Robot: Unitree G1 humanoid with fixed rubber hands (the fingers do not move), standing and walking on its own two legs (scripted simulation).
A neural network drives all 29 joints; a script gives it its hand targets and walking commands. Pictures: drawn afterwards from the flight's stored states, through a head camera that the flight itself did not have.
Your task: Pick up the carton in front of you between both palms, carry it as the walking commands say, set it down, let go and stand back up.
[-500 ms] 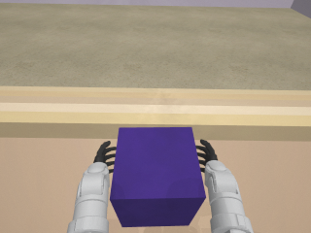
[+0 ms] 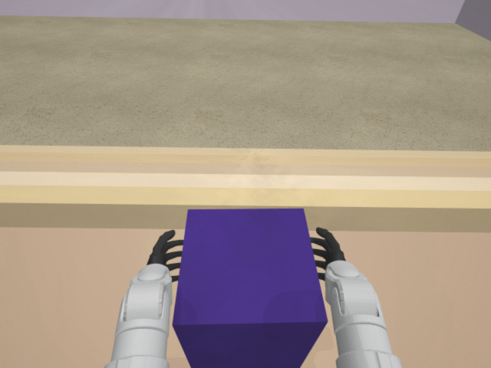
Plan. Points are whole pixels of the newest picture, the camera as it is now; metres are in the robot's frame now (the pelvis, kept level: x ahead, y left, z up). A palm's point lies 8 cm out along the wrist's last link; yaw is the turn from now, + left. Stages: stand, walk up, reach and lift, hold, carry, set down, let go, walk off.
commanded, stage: reach and lift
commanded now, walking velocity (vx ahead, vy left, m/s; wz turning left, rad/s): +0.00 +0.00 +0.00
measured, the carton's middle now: (246, 292) +0.29 +0.00 -0.04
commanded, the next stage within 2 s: hold in 0.10 s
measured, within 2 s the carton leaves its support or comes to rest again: neither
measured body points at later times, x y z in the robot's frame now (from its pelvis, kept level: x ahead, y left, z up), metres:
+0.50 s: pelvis -0.01 +0.00 +0.00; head -0.06 +0.00 +0.45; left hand +0.29 +0.15 +0.04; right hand +0.29 -0.15 +0.04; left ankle +0.00 +0.13 -0.75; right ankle +0.01 -0.13 -0.75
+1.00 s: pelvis -0.01 +0.00 +0.00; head -0.05 +0.00 +0.45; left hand +0.29 +0.15 +0.04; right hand +0.29 -0.15 +0.04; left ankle +0.00 +0.13 -0.75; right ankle +0.01 -0.13 -0.75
